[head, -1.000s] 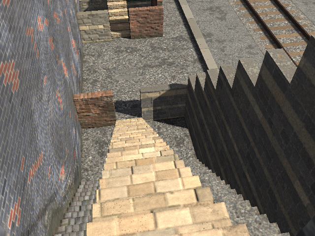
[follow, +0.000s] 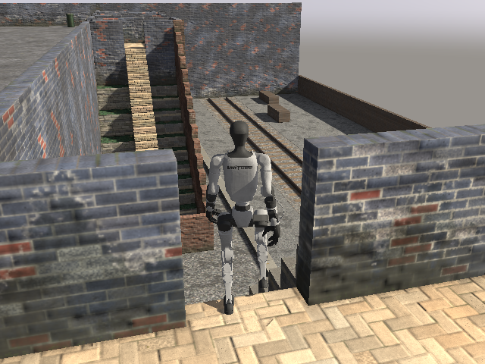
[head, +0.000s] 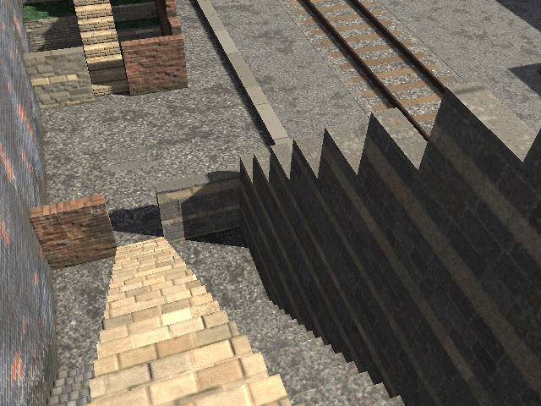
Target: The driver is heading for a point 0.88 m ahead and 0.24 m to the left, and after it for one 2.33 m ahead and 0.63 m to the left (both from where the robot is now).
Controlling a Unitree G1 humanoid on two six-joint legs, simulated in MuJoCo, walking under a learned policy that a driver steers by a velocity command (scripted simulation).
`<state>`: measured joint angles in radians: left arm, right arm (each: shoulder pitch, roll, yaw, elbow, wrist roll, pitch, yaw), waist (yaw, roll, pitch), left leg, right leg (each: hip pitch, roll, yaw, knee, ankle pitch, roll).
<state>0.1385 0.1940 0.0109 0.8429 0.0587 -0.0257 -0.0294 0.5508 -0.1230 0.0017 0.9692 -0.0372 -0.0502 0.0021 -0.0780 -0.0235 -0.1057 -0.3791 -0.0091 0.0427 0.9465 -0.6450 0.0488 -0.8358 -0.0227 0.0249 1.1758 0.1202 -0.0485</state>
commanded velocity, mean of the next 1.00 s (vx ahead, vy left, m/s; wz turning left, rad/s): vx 0.50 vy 0.00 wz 0.00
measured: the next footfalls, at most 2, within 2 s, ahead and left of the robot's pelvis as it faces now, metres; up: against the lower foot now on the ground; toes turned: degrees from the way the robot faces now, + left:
right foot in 0.20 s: +0.19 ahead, -0.12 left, -0.21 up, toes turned -4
left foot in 0.74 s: +0.36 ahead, +0.14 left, -0.43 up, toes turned +4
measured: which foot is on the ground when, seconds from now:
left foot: down 0.00-0.20, up 0.22-0.72, down 0.74-1.00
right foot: up 0.00-0.18, down 0.20-0.72, up 0.74-1.00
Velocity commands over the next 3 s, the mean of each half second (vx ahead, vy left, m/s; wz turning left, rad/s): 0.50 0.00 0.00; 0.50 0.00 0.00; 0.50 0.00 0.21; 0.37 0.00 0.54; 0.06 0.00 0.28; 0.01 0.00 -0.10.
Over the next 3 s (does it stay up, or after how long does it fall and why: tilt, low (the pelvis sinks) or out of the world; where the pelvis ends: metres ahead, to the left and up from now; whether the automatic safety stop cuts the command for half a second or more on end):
stays up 1.75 0.60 -1.68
